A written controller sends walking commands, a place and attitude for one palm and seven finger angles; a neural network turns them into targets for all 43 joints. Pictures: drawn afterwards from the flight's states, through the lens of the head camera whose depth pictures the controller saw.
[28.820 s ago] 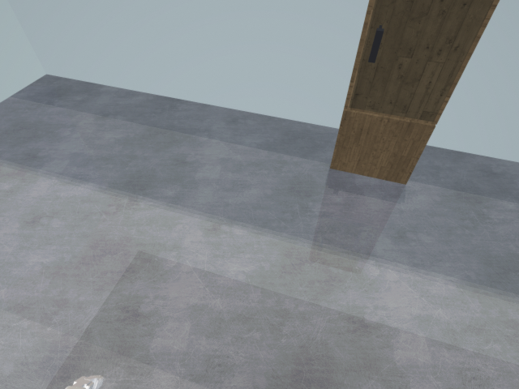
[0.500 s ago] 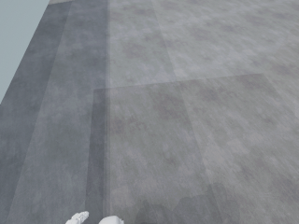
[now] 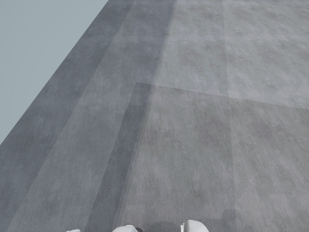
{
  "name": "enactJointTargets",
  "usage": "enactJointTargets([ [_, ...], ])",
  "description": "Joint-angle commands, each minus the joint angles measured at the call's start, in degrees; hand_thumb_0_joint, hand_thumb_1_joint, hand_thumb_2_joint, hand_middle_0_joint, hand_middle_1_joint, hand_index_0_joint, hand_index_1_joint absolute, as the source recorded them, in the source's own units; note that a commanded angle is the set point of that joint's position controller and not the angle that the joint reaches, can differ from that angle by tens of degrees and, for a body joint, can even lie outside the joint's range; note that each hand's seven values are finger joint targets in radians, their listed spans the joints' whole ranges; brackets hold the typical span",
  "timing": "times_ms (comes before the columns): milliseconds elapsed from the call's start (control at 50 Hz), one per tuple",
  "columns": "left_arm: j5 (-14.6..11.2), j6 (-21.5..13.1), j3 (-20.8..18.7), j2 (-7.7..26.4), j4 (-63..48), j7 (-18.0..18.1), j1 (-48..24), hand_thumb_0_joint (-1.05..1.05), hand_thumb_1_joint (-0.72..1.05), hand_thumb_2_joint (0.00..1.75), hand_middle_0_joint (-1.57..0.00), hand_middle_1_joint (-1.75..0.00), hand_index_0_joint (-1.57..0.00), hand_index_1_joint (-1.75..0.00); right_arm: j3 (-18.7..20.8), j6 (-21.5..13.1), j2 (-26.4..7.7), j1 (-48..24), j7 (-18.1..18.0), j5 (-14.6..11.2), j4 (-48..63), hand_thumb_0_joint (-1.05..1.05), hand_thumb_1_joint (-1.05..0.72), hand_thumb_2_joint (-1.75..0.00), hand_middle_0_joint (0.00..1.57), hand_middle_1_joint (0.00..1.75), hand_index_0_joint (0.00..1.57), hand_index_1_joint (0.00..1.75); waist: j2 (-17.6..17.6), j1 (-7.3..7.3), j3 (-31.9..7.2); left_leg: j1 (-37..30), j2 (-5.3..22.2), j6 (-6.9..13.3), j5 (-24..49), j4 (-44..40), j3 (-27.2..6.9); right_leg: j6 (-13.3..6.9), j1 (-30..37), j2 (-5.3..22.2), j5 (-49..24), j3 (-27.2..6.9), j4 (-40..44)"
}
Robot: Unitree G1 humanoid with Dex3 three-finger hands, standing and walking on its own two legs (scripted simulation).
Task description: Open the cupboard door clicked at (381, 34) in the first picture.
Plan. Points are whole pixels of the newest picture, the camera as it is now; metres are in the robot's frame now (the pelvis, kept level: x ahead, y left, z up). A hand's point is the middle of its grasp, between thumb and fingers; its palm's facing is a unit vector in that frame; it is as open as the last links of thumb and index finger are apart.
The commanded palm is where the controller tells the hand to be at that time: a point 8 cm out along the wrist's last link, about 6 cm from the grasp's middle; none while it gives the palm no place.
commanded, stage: turn to face it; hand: left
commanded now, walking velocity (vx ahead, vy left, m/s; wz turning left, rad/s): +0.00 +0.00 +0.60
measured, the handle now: out of the picture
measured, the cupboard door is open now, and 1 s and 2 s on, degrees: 46 46 46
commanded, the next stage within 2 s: none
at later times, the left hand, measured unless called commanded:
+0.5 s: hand out of the picture +0.04 +0.12 -0.16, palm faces +0.34 -0.91 -0.25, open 7.4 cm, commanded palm none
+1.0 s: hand out of the picture +0.07 +0.13 -0.14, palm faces +0.58 -0.75 -0.32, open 7.4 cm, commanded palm none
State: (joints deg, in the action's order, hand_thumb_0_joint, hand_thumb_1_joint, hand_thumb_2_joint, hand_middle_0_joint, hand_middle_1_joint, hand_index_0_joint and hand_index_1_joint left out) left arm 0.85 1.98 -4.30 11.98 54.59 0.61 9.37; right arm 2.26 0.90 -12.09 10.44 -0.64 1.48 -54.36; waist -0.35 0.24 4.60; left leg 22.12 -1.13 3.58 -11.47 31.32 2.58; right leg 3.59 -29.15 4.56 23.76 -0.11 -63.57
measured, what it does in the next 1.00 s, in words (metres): steps to the right, turning left: right foot, then left foot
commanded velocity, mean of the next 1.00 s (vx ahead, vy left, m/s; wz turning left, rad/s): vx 0.00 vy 0.00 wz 0.60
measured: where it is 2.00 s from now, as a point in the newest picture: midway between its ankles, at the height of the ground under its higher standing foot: outside the picture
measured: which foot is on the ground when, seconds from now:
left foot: down 0.00-0.20, up 0.22-0.58, down 0.60-0.94, up 0.96-1.00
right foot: up 0.00-0.20, down 0.22-0.60, up 0.62-0.92, down 0.94-1.00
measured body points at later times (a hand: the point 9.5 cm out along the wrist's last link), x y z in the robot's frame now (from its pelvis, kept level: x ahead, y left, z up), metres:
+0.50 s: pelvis +0.05 -0.08 +0.01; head +0.12 -0.07 +0.45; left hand +0.02 +0.16 -0.14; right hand +0.24 -0.30 -0.14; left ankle +0.01 +0.05 -0.69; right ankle +0.02 -0.19 -0.73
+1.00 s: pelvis +0.10 -0.11 -0.01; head +0.16 -0.10 +0.44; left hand +0.04 +0.17 -0.12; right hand +0.32 -0.27 -0.17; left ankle +0.01 +0.00 -0.70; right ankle +0.17 -0.20 -0.73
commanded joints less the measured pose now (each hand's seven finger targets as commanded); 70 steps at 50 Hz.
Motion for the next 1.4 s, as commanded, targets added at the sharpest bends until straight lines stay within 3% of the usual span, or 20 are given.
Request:
enactJointTargets([
  [0, 0.31, -0.61, -0.62, 3.68, -5.01, 0.08, 1.08, 0.00, 0.90, 0.90, -0.20, -0.30, -0.20, -0.30, 3.61, -0.69, -11.64, 2.38, -0.03, 0.00, 3.98, 0.00, -0.90, -0.90, 0.20, 0.30, 0.20, 0.30, 7.13, 0.80, -8.70, -6.20, 13.80, 5.59, 5.24, -13.44, -17.26, 0.88, 1.26, -1.09, -1.11, 0.80, 6.63],
  [140, -0.15, -1.80, -0.81, 5.60, -6.49, 0.44, 4.90, 0.00, 0.90, 0.90, -0.20, -0.30, -0.20, -0.30, 5.18, 0.66, -12.06, -1.61, 0.38, -0.28, 6.40, 0.00, -0.90, -0.90, 0.20, 0.30, 0.20, 0.30, 8.83, -1.49, -10.14, -1.37, 9.62, 2.84, 7.50, -5.68, -19.89, -0.14, 17.81, -4.83, -7.14, 2.91, 33.54],
  [200, 0.93, -2.64, -1.85, 15.76, -7.47, 1.38, 6.71, 0.00, 0.90, 0.90, -0.20, -0.30, -0.20, -0.30, 4.33, 0.54, -6.78, -3.14, 1.28, -0.49, 9.46, 0.00, -0.90, -0.90, 0.20, 0.30, 0.20, 0.30, -15.18, -3.23, -8.14, 16.03, -1.81, -5.69, -24.45, 27.83, -4.60, -12.18, 23.88, 25.06, -20.63, -20.99, 47.70],
  [300, 0.44, -3.16, -0.19, 8.44, -8.00, 1.59, 2.16, 0.00, 0.90, 0.90, -0.20, -0.30, -0.20, -0.30, 3.28, 2.04, -5.54, -3.79, 2.14, -0.61, 6.36, 0.00, -0.90, -0.90, 0.20, 0.30, 0.20, 0.30, -12.50, 0.26, -5.17, 14.69, 2.98, -7.60, -13.18, 35.58, -2.02, -9.02, 24.77, 13.15, -45.35, 0.18, 39.91],
  [440, 0.67, -3.05, -1.12, 11.82, -5.67, 1.39, 9.00, 0.00, 0.90, 0.90, -0.20, -0.30, -0.20, -0.30, 1.76, 1.76, -4.44, -9.83, 2.55, -0.94, 7.64, 0.00, -0.90, -0.90, 0.20, 0.30, 0.20, 0.30, -11.46, -3.02, -6.32, 7.35, 1.24, -6.60, -13.49, 15.02, 3.87, -9.00, 31.53, 14.82, -55.51, 4.77, 35.91],
  [520, 0.34, -3.22, -1.74, 13.10, -5.75, 1.05, 7.13, 0.00, 0.90, 0.90, -0.20, -0.30, -0.20, -0.30, 2.14, 1.09, -6.39, -4.76, 2.11, -0.75, 7.17, 0.00, -0.90, -0.90, 0.20, 0.30, 0.20, 0.30, -10.58, 0.15, -9.65, -4.54, -0.96, -4.57, -6.55, 1.64, 6.26, -6.95, 28.49, 14.92, -57.33, 8.57, 27.35],
  [540, -0.02, -3.23, -1.78, 13.07, -6.21, 0.88, 6.10, 0.00, 0.90, 0.90, -0.20, -0.30, -0.20, -0.30, 2.77, 0.71, -8.34, -0.21, 2.01, -0.37, 6.21, 0.00, -0.90, -0.90, 0.20, 0.30, 0.20, 0.30, -8.09, 3.06, -12.15, -14.09, 0.76, -3.29, 2.44, -4.27, 4.95, -4.96, 22.96, 14.41, -51.67, 10.23, 19.23],
  [580, -0.54, -2.65, -0.12, 7.05, -10.67, 0.35, 2.20, 0.00, 0.90, 0.90, -0.20, -0.30, -0.20, -0.30, 5.41, 0.45, -19.11, 8.12, 1.53, -0.30, 4.89, 0.00, -0.90, -0.90, 0.20, 0.30, 0.20, 0.30, 18.23, 6.86, -15.94, -30.45, 26.85, 11.60, 48.89, -5.92, -26.85, 0.89, -5.14, 2.22, 14.72, 7.76, -5.14],
  [600, -0.03, -1.48, -0.29, 8.65, -11.37, 0.98, -0.69, 0.00, 0.90, 0.90, -0.20, -0.30, -0.20, -0.30, 5.11, 0.68, -18.43, 9.34, 0.95, -0.73, 3.91, 0.00, -0.90, -0.90, 0.20, 0.30, 0.20, 0.30, 9.44, 6.93, -15.14, -27.21, 27.08, 12.67, 43.19, -5.50, -23.79, 0.61, -6.59, 2.89, 13.93, 0.98, -7.48],
  [700, 0.21, -0.34, -0.83, 6.86, -7.27, 0.01, 2.02, 0.00, 0.90, 0.90, -0.20, -0.30, -0.20, -0.30, 3.74, -0.10, -13.13, -2.72, 0.03, -0.15, 7.17, 0.00, -0.90, -0.90, 0.20, 0.30, 0.20, 0.30, 7.82, 0.24, -6.84, -11.47, 14.73, 5.70, 21.34, -9.86, -13.17, 1.35, -1.71, 1.52, 0.79, 0.43, -1.19],
  [880, -0.14, -1.77, -0.94, 7.03, -8.00, 0.00, 6.00, 0.00, 0.90, 0.90, -0.20, -0.30, -0.20, -0.30, 4.90, 0.89, -13.00, -5.37, 0.51, -0.38, 7.81, 0.00, -0.90, -0.90, 0.20, 0.30, 0.20, 0.30, 9.17, -2.45, -8.02, -1.84, 9.81, 2.16, 12.09, -2.81, -16.68, 0.41, 19.37, -3.73, -8.95, 4.14, 32.75],
  [900, 0.31, -2.48, -1.55, 10.12, -7.68, 0.36, 8.38, 0.00, 0.90, 0.90, -0.20, -0.30, -0.20, -0.30, 4.57, 0.83, -10.71, -4.93, 0.73, -0.88, 8.40, 0.00, -0.90, -0.90, 0.20, 0.30, 0.20, 0.30, 1.20, -3.73, -8.85, 4.66, 5.61, -1.13, 2.43, 3.58, -13.51, -1.00, 27.16, 2.42, -12.34, -1.44, 41.06],
  [920, 1.21, -2.97, -2.65, 15.83, -7.64, 1.02, 9.69, 0.00, 0.90, 0.90, -0.20, -0.30, -0.20, -0.30, 3.91, 0.70, -6.25, -4.05, 1.10, -1.15, 9.67, 0.00, -0.90, -0.90, 0.20, 0.30, 0.20, 0.30, -18.07, -4.31, -9.59, 14.30, -3.41, -5.92, -19.73, 19.15, -3.25, -7.45, 31.70, 19.65, -19.69, -19.46, 46.27],
  [940, 0.57, -2.85, -1.88, 15.56, -8.01, 1.20, 9.22, 0.00, 0.90, 0.90, -0.20, -0.30, -0.20, -0.30, 4.13, 1.09, -8.40, -4.04, 1.12, -0.56, 9.33, 0.00, -0.90, -0.90, 0.20, 0.30, 0.20, 0.30, -17.03, -4.36, -9.61, 12.54, -0.95, -5.43, -25.48, 32.96, -6.15, -11.95, 24.69, 24.91, -21.98, -20.86, 46.80],
  [1000, 0.29, -2.43, -0.39, 9.16, -9.73, 1.53, 0.41, 0.00, 0.90, 0.90, -0.20, -0.30, -0.20, -0.30, 3.92, 2.37, -6.84, -3.60, 1.94, -0.49, 6.69, 0.00, -0.90, -0.90, 0.20, 0.30, 0.20, 0.30, -12.22, 0.47, -4.57, 12.01, 2.81, -6.57, -14.06, 42.99, -5.16, -10.01, 18.54, 15.17, -26.61, -4.86, 43.86],
  [1220, 0.81, -2.76, -1.89, 11.41, -6.51, 1.38, 6.70, 0.00, 0.90, 0.90, -0.20, -0.30, -0.20, -0.30, 2.06, 1.63, -3.71, -6.78, 2.40, -1.03, 6.63, 0.00, -0.90, -0.90, 0.20, 0.30, 0.20, 0.30, -11.03, -2.88, -7.26, 3.49, 2.39, -6.28, -14.77, 12.17, 3.89, -10.23, 28.36, 17.74, -43.45, 6.17, 37.42],
  [1280, 0.32, -2.55, -2.29, 11.79, -6.38, 0.81, 5.11, 0.00, 0.90, 0.90, -0.20, -0.30, -0.20, -0.30, 2.65, 1.09, -5.65, -1.63, 2.24, -0.73, 6.03, 0.00, -0.90, -0.90, 0.20, 0.30, 0.20, 0.30, -8.52, 0.53, -9.21, -8.07, 1.38, -4.80, -4.85, -1.70, 4.60, -6.38, 22.89, 16.28, -38.55, 10.50, 28.95],
  [1300, -0.11, -2.33, -2.16, 10.64, -7.16, 0.52, 4.47, 0.00, 0.90, 0.90, -0.20, -0.30, -0.20, -0.30, 3.66, 0.60, -9.28, 2.70, 2.14, -0.36, 5.01, 0.00, -0.90, -0.90, 0.20, 0.30, 0.20, 0.30, -0.33, 3.12, -12.10, -19.28, 6.77, -2.10, 7.17, -6.63, -1.84, -3.33, 13.38, 13.95, -28.38, 12.21, 19.47],
  [1320, -0.48, -2.00, -0.98, 6.48, -10.04, -0.01, 2.27, 0.00, 0.90, 0.90, -0.20, -0.30, -0.20, -0.30, 5.42, 0.40, -16.32, 6.93, 1.66, 0.15, 4.78, 0.00, -0.90, -0.90, 0.20, 0.30, 0.20, 0.30, 18.08, 5.76, -12.27, -26.61, 23.70, 7.41, 29.26, -8.97, -25.37, 1.39, -4.39, 4.47, 11.13, 12.68, 5.77],
  [1380, 0.21, -0.94, -0.75, 6.83, -10.43, 0.81, -3.73, 0.00, 0.90, 0.90, -0.20, -0.30, -0.20, -0.30, 4.73, 0.44, -14.65, 5.73, -0.06, -0.08, 4.77, 0.00, -0.90, -0.90, 0.20, 0.30, 0.20, 0.30, 13.39, 4.78, -9.77, -18.46, 22.11, 9.55, 25.47, -9.51, -22.54, 0.76, -8.12, 2.99, 9.15, 0.36, -5.33],
])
